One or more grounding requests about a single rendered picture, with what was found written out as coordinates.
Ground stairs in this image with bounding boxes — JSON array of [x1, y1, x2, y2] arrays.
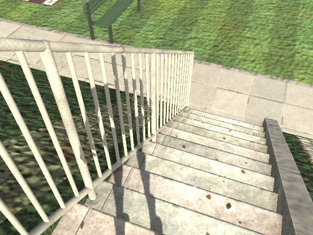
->
[[51, 108, 283, 235]]

